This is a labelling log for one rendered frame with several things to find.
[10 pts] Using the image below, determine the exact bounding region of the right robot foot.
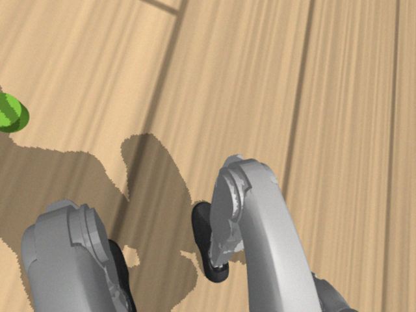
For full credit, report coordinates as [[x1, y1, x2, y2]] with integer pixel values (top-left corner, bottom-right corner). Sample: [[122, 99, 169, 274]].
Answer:
[[191, 202, 229, 283]]

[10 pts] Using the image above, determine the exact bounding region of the left robot foot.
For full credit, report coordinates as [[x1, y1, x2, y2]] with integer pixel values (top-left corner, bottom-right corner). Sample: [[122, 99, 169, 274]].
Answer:
[[108, 239, 137, 312]]

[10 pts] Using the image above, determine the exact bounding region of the tin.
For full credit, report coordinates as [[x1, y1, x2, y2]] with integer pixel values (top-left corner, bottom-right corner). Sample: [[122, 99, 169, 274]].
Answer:
[[0, 92, 29, 133]]

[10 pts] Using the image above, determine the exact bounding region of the right robot hand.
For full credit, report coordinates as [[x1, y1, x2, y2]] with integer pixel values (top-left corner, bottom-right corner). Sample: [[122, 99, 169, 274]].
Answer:
[[311, 272, 350, 312]]

